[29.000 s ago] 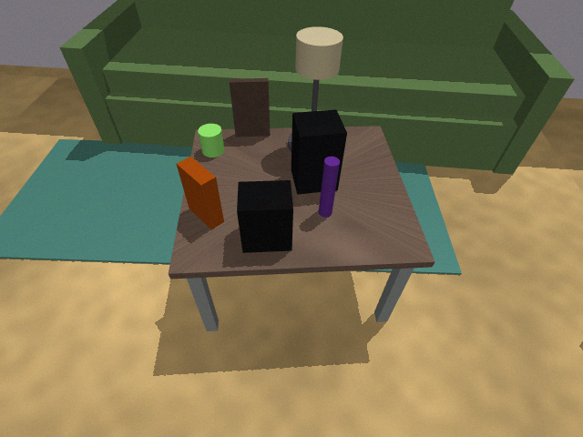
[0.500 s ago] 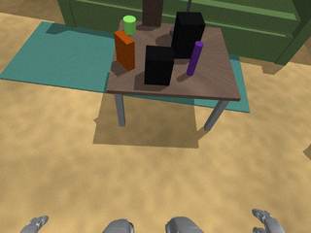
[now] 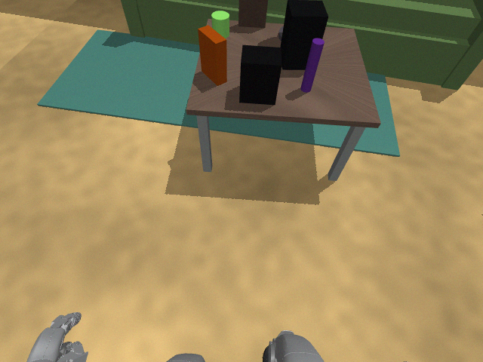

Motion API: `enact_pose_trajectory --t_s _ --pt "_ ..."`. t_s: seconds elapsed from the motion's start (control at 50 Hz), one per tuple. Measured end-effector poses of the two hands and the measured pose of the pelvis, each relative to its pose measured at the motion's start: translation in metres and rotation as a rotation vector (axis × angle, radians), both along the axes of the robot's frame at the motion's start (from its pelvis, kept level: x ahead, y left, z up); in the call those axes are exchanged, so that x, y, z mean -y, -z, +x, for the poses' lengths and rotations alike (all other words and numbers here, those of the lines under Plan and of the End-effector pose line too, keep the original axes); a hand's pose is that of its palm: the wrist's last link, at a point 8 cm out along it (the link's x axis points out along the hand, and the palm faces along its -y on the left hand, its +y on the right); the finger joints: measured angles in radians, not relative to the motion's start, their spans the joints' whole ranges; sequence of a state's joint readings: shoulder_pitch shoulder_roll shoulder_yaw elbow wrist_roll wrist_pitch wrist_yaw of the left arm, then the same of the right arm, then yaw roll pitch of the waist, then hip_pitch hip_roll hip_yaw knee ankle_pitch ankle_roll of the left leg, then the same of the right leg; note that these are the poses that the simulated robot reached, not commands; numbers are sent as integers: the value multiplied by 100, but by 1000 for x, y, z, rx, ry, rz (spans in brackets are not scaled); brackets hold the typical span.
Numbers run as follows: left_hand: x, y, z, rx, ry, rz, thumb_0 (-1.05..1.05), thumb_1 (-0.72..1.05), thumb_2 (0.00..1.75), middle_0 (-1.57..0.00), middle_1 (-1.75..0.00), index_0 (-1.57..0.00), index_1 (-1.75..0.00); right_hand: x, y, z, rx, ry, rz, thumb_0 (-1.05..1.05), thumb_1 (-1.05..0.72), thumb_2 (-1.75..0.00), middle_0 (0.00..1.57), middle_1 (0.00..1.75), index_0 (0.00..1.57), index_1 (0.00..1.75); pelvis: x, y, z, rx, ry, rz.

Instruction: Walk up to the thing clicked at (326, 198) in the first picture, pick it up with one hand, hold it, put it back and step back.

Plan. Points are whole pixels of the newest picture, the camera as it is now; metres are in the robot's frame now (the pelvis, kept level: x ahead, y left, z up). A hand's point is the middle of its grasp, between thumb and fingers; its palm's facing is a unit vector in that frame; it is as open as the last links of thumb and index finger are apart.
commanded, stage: step back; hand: right
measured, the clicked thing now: (311, 67) +1.10 -0.24 -0.21
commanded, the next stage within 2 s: stand in 1.14 s
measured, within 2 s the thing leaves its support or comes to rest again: neither
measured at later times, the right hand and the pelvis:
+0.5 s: hand out of the picture +0.04 -0.28 -0.13, palm faces -0.03 +0.93 -0.38, open 7.4 cm; pelvis -0.04 -0.01 +0.02, yaw -1 degrees
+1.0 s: hand out of the picture +0.07 -0.27 -0.15, palm faces +0.04 +0.94 -0.33, open 7.4 cm; pelvis +0.01 -0.01 +0.01, yaw -3 degrees
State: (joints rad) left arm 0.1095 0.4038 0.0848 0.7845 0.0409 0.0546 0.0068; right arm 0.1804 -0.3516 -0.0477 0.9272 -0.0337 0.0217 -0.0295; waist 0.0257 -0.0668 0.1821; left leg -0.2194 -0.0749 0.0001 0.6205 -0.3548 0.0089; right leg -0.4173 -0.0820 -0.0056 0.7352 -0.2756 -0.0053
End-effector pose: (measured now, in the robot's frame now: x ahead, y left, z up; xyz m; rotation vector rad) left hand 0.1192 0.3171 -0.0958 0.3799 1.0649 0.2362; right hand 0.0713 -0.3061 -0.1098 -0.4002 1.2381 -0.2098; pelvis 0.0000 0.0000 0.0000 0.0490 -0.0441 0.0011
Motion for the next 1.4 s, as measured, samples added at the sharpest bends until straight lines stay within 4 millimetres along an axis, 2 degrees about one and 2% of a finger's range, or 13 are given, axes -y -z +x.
enact_pose_trajectory --t_s 0.06,0.12,0.26,0.36,0.48,0.58,0.68,0.76,0.82,0.96,1.12,1.24,1.4 --pt "6 7 -18 -13 -14 -50 1 91 90 -20 -30 -20 -30 -8 -10 -22 6 1 7 0 -90 -90 21 30 21 30 -3 -5 -12 8 5 -13" --pt "13 8 -39 -41 -20 -96 1 91 90 -21 -30 -20 -30 -8 -22 -34 26 3 -4 0 -90 -90 21 30 21 30 -2 -12 -21 7 7 -48" --pt "22 14 -88 -135 -5 -90 1 91 90 -21 -30 -20 -30 10 -28 -34 128 8 3 0 -90 -90 21 30 21 30 10 -11 -42 -16 60 -41" --pt "31 3 -118 -147 -26 -62 1 91 90 -21 -30 -20 -30 24 -21 -38 122 25 22 0 -90 -90 21 30 21 30 17 -14 -48 -6 50 -76" --pt "18 -5 -131 -152 -66 -37 1 90 90 -21 -30 -20 -30 21 -19 -38 87 2 37 0 -90 -90 21 30 21 30 11 -17 -45 -10 25 -56" --pt "-3 4 -118 -166 -60 -32 1 90 90 -21 -30 -20 -30 5 -13 -33 75 10 32 0 -90 -90 21 30 21 30 -3 -10 -37 -6 19 -31" --pt "-5 3 -87 -161 -17 -36 1 91 90 -21 -30 -20 -30 -8 -17 -40 76 47 51 0 -90 -90 21 30 21 30 -6 -15 -26 -11 41 -43" --pt "0 -1 -56 -122 14 -34 1 91 90 -21 -30 -20 -30 -5 -16 -44 53 72 53 0 -90 -90 21 30 21 30 -1 -16 -16 -10 51 -42" --pt "8 -1 -37 -91 23 -23 1 91 90 -21 -30 -20 -30 4 -8 -42 33 91 56 0 -90 -90 21 30 21 30 6 -12 -9 -5 56 -41" --pt "30 -3 -8 -74 34 -34 1 91 90 -21 -30 -20 -30 9 2 -16 33 104 75 0 -90 -90 21 30 21 30 13 -11 7 -19 50 -52" --pt "43 -6 33 -10 40 -82 1 91 90 -21 -30 -20 -30 4 -8 5 29 88 69 0 -90 -90 21 30 21 30 12 -18 20 -25 47 -47" --pt "45 -6 39 -13 40 -105 1 91 90 -21 -30 -20 -30 4 -20 19 70 78 57 0 -90 -90 21 30 21 30 10 -23 23 -14 51 -47" --pt "44 -8 17 -68 33 -105 1 91 90 -21 -30 -20 -30 4 -27 28 99 66 61 0 -90 -90 21 30 21 30 10 -29 19 0 51 -46"
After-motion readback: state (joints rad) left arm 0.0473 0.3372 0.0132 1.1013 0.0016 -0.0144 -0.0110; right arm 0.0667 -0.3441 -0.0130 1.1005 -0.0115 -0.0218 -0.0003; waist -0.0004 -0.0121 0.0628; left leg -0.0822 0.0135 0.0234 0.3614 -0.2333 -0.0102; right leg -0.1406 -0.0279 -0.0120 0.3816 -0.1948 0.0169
